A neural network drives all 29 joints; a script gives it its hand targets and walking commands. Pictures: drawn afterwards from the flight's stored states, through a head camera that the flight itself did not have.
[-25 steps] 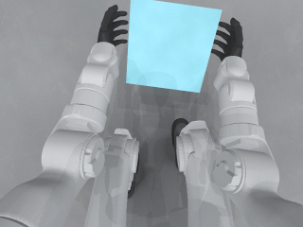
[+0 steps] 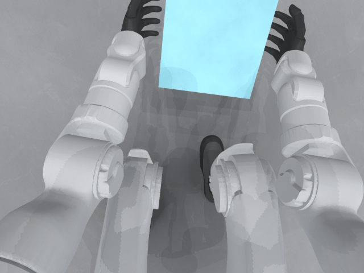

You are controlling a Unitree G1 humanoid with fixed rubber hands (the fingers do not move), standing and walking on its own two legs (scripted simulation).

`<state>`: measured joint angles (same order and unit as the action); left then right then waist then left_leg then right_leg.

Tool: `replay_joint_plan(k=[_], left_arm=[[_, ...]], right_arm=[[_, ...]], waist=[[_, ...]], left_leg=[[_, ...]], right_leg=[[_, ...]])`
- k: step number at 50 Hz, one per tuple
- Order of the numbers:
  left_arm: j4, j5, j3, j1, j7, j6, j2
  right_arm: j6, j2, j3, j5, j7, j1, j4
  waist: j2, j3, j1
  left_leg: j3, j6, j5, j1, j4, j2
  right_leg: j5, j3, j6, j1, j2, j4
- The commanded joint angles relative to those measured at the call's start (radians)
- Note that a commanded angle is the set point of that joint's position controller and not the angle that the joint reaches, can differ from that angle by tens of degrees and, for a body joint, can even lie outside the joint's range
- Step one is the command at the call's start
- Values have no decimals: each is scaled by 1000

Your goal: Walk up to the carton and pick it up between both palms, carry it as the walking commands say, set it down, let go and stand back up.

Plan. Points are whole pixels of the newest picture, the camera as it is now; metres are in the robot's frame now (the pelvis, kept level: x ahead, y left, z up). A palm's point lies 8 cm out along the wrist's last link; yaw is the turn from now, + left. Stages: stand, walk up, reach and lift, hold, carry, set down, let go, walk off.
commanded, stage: set down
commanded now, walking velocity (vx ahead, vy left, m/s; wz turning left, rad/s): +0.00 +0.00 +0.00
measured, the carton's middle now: (207, 39) +0.54 -0.10 -0.26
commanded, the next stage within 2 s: none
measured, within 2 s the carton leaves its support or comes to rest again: rests again in 1.98 s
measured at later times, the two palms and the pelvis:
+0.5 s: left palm (133, 29) +0.54 +0.05 -0.17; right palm (288, 48) +0.49 -0.24 -0.16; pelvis +0.00 +0.00 -0.01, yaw -1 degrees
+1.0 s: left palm (133, 26) +0.54 +0.05 -0.17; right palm (288, 45) +0.50 -0.24 -0.16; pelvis +0.01 +0.00 -0.01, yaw -1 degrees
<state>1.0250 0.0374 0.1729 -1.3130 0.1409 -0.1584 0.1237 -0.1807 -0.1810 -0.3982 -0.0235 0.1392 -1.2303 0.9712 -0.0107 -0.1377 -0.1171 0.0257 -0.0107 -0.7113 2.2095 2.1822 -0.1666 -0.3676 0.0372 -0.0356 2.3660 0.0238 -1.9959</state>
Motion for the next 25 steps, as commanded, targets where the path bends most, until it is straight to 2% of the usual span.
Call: replay_joint_plan(k=[1, 7, 16, 25], left_arm=[[-104, -24, -246, -514, -209, 61, -812], [-65, 16, -212, -508, -214, 50, -804], [-11, 76, -167, -453, -219, 31, -781], [29, 109, -135, -365, -220, 31, -727]], right_arm=[[40, 932, 302, 78, -261, -509, -52], [41, 888, 241, 68, -276, -511, -1], [42, 817, 185, 64, -297, -510, 37], [46, 755, 158, 48, -303, -449, 62]], waist=[[-109, 1053, 46], [-152, 990, 45], [-186, 918, 47], [-171, 862, 46]], left_leg=[[-28, -12, 299, -243, -298, -7], [-32, -10, 263, -231, -303, 4], [-41, -9, 235, -216, -315, 20], [-56, -9, 288, -200, -315, 27]], right_leg=[[250, -75, 27, -747, 72, -10], [194, -74, 36, -678, 68, -22], [140, -72, 39, -602, 59, -29], [170, -65, 32, -574, 55, -28]])
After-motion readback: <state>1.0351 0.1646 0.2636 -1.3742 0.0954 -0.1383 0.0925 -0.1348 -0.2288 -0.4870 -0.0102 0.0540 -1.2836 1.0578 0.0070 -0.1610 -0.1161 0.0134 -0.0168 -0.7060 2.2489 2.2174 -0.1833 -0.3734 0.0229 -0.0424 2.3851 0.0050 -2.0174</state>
